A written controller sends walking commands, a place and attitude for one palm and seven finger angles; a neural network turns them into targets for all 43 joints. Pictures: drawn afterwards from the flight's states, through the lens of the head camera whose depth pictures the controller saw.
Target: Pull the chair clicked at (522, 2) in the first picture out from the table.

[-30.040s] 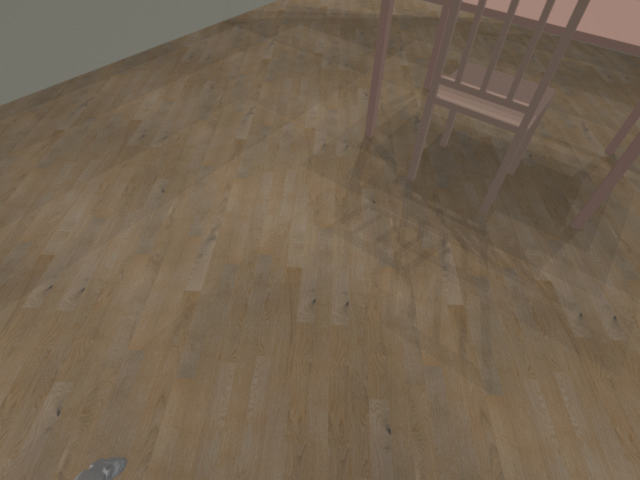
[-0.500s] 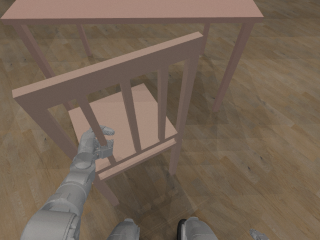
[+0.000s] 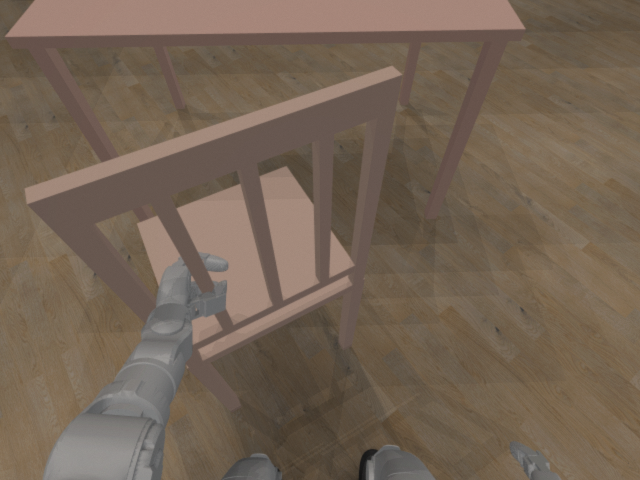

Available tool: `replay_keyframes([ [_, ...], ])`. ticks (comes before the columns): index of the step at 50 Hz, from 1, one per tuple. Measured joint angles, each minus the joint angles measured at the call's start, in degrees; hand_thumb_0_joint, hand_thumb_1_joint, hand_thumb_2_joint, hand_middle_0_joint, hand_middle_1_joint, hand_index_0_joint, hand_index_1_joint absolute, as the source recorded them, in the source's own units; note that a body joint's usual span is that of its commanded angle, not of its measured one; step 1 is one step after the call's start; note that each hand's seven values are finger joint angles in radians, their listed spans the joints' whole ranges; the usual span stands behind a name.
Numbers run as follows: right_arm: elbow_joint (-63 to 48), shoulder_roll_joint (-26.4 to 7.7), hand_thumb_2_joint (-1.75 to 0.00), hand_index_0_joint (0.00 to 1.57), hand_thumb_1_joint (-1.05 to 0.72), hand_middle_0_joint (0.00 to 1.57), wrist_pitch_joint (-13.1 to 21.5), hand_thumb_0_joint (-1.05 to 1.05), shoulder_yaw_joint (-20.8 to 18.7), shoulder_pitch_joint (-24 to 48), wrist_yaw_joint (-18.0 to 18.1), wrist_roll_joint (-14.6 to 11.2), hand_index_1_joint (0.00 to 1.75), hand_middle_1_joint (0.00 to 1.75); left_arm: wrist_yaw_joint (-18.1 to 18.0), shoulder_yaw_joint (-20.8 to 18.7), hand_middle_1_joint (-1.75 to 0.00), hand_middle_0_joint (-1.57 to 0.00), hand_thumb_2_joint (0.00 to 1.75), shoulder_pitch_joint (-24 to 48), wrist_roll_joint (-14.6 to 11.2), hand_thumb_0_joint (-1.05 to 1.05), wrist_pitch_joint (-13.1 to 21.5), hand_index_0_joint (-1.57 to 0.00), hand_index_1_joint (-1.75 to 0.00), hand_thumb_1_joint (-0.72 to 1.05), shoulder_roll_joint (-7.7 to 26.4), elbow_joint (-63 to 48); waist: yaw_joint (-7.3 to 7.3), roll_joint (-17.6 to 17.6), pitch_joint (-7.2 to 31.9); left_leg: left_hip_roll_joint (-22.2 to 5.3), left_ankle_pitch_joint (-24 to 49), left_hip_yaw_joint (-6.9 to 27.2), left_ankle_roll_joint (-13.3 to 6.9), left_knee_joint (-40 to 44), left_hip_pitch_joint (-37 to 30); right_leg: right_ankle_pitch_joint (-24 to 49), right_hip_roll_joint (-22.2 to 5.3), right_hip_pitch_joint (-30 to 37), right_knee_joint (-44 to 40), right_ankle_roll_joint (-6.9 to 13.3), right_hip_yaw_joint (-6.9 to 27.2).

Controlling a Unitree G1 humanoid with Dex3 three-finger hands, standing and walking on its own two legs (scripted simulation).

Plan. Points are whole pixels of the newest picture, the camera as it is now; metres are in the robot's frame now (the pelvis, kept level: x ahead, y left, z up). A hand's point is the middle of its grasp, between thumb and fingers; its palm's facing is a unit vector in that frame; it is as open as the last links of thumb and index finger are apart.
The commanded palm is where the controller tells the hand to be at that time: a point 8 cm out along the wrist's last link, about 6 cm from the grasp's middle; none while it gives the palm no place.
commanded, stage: step backward, pulling the chair out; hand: left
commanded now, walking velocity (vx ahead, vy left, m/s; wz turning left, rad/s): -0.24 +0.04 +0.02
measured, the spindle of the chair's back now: (264, 247) +0.44 +0.09 -0.04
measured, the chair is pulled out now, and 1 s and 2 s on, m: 0.44 0.46 0.46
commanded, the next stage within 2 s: stop walking, hand still on the chair in 0.64 s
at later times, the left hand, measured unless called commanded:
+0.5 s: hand (215, 302) +0.35 +0.16 -0.05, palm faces +0.06 -0.98 -0.21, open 5.4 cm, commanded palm +0.36 +0.21 -0.05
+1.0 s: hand (215, 310) +0.34 +0.16 -0.05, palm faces +0.07 -0.97 -0.22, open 5.4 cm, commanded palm +0.32 +0.20 -0.03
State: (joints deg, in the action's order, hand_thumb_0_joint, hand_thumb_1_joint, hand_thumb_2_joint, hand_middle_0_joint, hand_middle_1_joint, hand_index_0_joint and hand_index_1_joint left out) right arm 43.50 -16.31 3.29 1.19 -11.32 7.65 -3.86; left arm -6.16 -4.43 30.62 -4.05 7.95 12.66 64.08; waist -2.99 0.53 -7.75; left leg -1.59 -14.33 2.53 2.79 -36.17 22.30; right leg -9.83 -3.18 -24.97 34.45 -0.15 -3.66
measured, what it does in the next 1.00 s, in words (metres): stands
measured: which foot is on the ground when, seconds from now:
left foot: down 0.00-1.00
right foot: down 0.00-1.00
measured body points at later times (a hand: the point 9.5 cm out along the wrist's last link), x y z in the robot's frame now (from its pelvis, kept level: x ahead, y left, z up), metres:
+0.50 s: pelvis +0.01 +0.01 +0.00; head +0.06 +0.00 +0.45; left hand +0.35 +0.21 -0.04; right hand +0.11 -0.25 -0.12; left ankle +0.05 +0.15 -0.72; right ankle +0.09 -0.13 -0.72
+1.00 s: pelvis +0.03 +0.00 +0.01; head +0.07 +0.00 +0.46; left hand +0.33 +0.21 -0.04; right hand +0.13 -0.26 -0.10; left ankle +0.05 +0.15 -0.72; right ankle +0.09 -0.13 -0.72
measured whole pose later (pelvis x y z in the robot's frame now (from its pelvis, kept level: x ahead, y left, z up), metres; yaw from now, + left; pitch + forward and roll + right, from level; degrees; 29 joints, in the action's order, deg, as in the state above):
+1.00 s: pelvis +0.03 +0.00 +0.01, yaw -1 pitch +0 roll +0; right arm 39.5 -13.3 0.0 1.7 -13.2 7.4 -2.2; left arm -7.2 -2.0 14.5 -2.0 5.0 11.4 46.4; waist -1.8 -0.6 -5.8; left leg -2.5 -14.0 1.3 2.6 -30.1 16.0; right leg -9.2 -2.4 -19.2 28.6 -0.5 -3.2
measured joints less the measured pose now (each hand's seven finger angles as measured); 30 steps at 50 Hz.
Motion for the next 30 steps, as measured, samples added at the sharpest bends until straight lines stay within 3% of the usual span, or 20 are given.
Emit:
replay_keyframes([
  [9, -1.5, 0.5, -0.9, 0.2, -0.9, 0.2, -0.7, 0.01, 0.1, -2.8, 0.2, 0.4, 0.3, 0.3, 0.5, 2.5, -1.18, -0.18, 0.74, -2.6, 1.3, 0.03, 0.3, -0.5, -1.45, 0.66, -0.2, -2.0, 2.03, -1.2, 1.6, -0.2, 0.1, -0.9, -0.4, 0.9, -0.7, 1.1, 0.1, 0.4, -1.2, -0.4, 0.6],
  [20, -0.4, 2.0, -0.9, 0.2, -0.9, 0.2, -1.0, 0.01, 0.8, -2.2, -0.1, 0.4, 0.3, 0.3, 0.1, 2.0, -1.18, -0.19, 0.75, -4.3, 1.0, 0.03, 1.0, -0.5, -1.45, 0.65, -1.3, -2.5, 1.54, 0.0, 2.2, 0.2, -0.4, -0.9, -0.5, 1.1, -1.2, -0.2, -0.3, 0.9, -1.0, -0.5, 0.5],
  [30, -1.6, 2.8, -0.9, 0.2, -0.9, 0.2, -1.3, 0.01, 1.0, -1.4, 0.1, 0.7, 0.3, 0.3, 0.4, 2.9, -1.18, -0.19, 0.74, -4.4, 1.4, 0.03, 0.7, -0.5, -1.45, 0.65, -1.0, -3.4, 2.75, -0.5, 2.0, -0.3, -0.4, -1.3, -0.5, 1.3, -1.5, 0.1, 0.1, 0.9, -1.2, -0.6, 0.9],
])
